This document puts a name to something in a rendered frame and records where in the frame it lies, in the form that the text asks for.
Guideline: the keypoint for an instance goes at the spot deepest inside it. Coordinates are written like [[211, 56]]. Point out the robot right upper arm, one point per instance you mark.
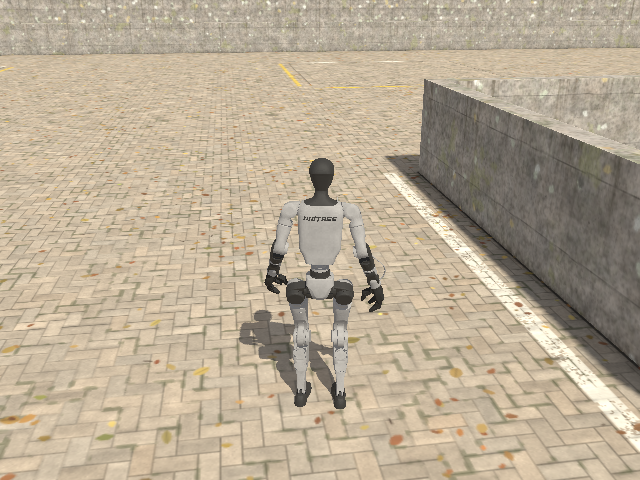
[[353, 213]]

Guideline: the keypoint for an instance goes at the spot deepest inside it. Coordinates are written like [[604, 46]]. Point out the right robot forearm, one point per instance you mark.
[[369, 269]]

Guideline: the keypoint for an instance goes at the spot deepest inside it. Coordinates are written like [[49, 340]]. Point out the robot right hand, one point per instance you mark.
[[378, 297]]

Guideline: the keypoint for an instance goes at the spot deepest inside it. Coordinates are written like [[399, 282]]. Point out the robot right thigh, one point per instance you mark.
[[342, 299]]

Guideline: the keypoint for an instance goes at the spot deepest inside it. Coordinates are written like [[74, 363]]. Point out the robot left hand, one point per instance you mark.
[[279, 280]]

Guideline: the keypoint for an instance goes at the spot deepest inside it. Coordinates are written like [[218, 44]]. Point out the robot left upper arm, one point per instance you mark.
[[289, 210]]

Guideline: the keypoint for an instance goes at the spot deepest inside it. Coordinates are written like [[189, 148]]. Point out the left robot forearm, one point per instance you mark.
[[274, 262]]

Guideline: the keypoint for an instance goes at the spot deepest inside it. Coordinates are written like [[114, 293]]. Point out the right robot foot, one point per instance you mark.
[[339, 401]]

